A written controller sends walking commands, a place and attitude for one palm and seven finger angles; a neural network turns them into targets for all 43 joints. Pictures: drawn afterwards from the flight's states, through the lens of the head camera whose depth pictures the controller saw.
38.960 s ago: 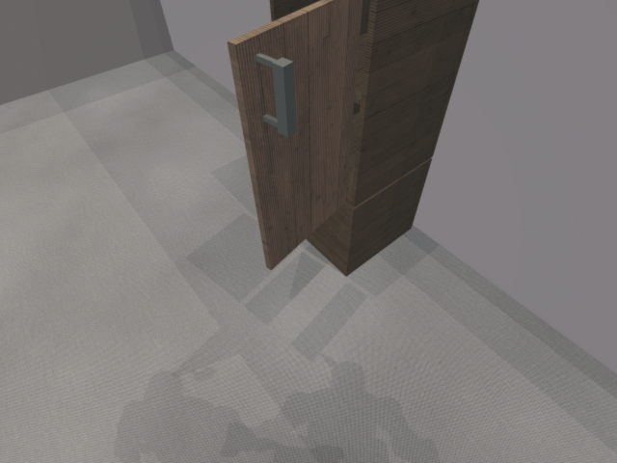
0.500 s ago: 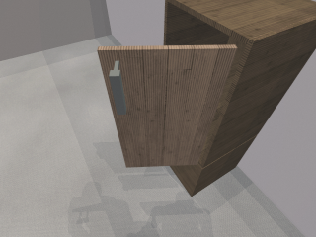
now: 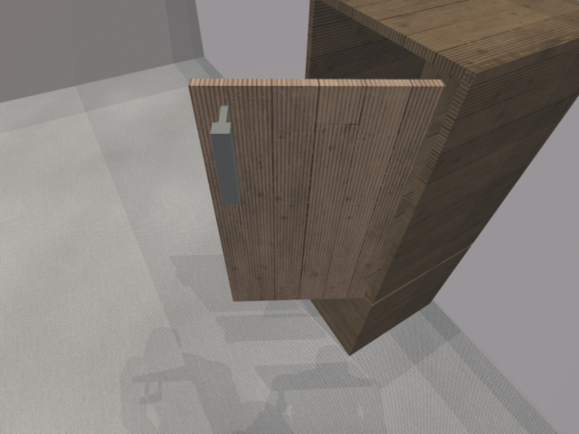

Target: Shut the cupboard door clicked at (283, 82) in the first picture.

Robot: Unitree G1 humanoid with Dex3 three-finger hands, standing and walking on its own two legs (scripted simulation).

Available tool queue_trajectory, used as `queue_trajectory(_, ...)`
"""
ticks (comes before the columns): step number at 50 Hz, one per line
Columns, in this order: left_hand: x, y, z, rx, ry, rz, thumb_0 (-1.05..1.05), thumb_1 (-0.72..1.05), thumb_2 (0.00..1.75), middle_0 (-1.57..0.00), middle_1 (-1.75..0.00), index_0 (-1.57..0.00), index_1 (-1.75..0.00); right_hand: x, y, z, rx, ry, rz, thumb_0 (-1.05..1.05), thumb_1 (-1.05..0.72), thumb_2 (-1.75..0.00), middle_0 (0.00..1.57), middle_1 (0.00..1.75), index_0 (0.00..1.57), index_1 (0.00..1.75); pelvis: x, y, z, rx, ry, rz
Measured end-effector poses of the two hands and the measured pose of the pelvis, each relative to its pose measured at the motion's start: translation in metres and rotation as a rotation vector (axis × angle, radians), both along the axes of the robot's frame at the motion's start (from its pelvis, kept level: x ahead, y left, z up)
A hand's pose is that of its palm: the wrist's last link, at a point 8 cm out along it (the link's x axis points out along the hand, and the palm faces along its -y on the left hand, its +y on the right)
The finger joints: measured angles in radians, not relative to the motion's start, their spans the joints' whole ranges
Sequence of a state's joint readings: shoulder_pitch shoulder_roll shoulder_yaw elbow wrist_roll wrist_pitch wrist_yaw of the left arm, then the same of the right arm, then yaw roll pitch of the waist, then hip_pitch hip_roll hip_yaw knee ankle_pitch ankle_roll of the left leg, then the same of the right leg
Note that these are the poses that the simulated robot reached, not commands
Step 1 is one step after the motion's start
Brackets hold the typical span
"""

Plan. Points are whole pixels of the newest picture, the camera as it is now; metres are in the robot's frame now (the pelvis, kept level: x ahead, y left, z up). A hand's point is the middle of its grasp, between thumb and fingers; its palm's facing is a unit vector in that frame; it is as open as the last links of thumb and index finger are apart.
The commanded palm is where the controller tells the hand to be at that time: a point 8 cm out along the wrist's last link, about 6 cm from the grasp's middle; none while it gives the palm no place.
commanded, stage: shuffle to correct the standing spot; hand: left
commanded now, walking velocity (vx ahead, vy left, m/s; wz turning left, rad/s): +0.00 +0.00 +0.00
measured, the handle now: (227, 156) +0.44 +0.12 +0.15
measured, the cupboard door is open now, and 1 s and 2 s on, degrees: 61 61 61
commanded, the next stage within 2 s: come to a stop and stand still in 1.00 s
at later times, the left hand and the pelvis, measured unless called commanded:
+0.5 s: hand out of the picture -0.01 +0.13 -0.18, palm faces +0.09 -0.98 -0.17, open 7.4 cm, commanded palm none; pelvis +0.02 -0.03 -0.01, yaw +4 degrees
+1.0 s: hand out of the picture +0.03 +0.09 -0.19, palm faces +0.15 -0.98 -0.14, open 7.3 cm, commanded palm none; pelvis +0.02 -0.09 +0.00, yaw +6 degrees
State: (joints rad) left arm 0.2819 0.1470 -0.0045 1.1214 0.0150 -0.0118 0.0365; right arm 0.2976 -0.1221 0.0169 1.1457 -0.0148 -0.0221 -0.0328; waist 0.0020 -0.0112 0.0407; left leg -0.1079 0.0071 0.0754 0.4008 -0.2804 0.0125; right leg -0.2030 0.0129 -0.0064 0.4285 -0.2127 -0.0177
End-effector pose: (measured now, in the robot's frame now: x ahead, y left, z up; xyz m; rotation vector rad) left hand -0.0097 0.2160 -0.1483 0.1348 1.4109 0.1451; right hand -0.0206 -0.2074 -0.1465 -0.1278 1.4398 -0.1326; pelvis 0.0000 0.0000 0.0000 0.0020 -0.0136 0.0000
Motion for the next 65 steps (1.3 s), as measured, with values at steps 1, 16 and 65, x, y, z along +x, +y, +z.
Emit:
queue_trajectory(1, 0.0, 0.001, 0.0, 0.0, 0.0, 0.0, 0.01, 0.92, 0.9, -0.2, -0.3, -0.2, -0.3, 0.0, 0.001, 0.0, 0.001, -0.001, 0.0, 0.0, -0.91, -0.9, 0.2, 0.3, 0.2, 0.29, 0.0, 0.0, 0.0, 0.0, 0.0, 0.0)
queue_trajectory(16, -0.002, -0.004, -0.004, -0.007, 0.017, 0.03, 0.0, 0.91, 0.9, -0.2, -0.3, -0.2, -0.3, 0.004, 0.008, -0.002, 0.015, 0.019, 0.014, 0.0, -0.91, -0.9, 0.2, 0.3, 0.2, 0.29, 0.007, -0.002, -0.002, 0.008, 0.005, 0.034)
queue_trajectory(65, 0.067, -0.147, 0.001, 0.062, -0.128, 0.038, 0.0, 0.91, 0.9, -0.2, -0.3, -0.2, -0.3, 0.077, -0.218, -0.012, -0.092, -0.031, 0.054, 0.0, -0.91, -0.9, 0.2, 0.3, 0.2, 0.29, 0.027, -0.169, -0.016, -0.007, 0.038, 0.086)
